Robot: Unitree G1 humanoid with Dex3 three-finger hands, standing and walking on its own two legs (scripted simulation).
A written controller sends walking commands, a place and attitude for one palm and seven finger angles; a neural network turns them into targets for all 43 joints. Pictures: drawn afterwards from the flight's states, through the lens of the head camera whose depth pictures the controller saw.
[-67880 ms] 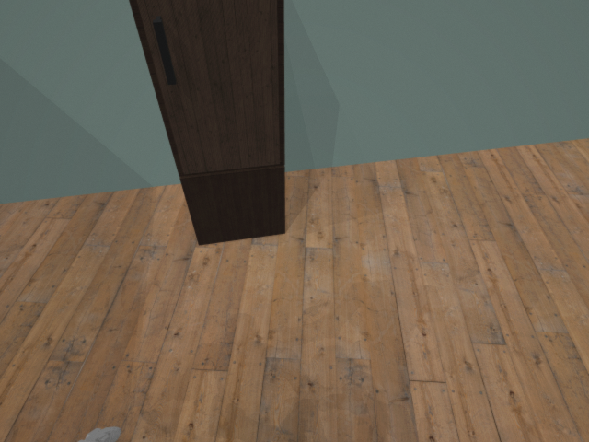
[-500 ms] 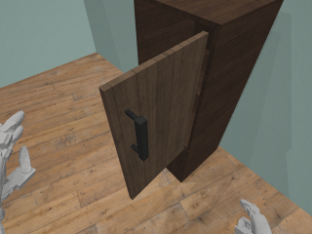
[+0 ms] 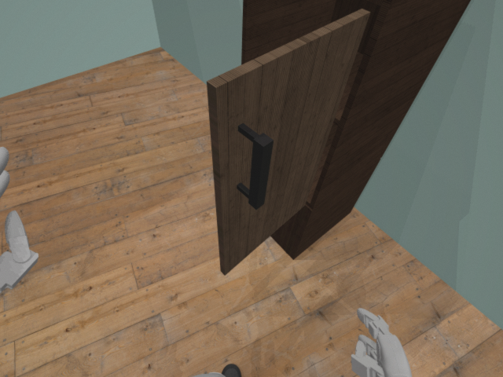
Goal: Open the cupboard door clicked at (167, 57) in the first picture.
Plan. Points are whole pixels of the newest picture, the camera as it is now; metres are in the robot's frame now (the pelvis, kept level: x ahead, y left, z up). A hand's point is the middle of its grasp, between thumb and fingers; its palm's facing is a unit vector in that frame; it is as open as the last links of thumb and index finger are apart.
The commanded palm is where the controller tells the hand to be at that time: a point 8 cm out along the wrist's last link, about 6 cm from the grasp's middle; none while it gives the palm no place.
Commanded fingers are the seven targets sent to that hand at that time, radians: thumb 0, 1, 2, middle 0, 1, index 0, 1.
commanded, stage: step back with the hand held close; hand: left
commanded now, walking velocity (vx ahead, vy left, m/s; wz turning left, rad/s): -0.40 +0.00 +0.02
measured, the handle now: (251, 168) +0.42 +0.05 +0.10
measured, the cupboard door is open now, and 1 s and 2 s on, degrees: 94 94 94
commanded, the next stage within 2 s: stop stepping back and stand still in 0.12 s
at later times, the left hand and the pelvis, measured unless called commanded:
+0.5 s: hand out of the picture +0.06 +0.27 +0.16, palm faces +0.48 -0.79 -0.37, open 7.4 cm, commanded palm -0.01 +0.30 +0.18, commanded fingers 0.00 0.90 0.90 -0.20 -0.30 -0.20 -0.30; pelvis -0.14 +0.00 +0.00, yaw +3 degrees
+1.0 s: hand out of the picture +0.00 +0.29 +0.17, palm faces +0.50 -0.77 -0.39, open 7.4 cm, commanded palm -0.07 +0.32 +0.18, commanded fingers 0.00 0.90 0.90 -0.20 -0.30 -0.20 -0.30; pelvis -0.19 +0.01 +0.00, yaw +4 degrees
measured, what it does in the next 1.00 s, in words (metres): walks backwards: left foot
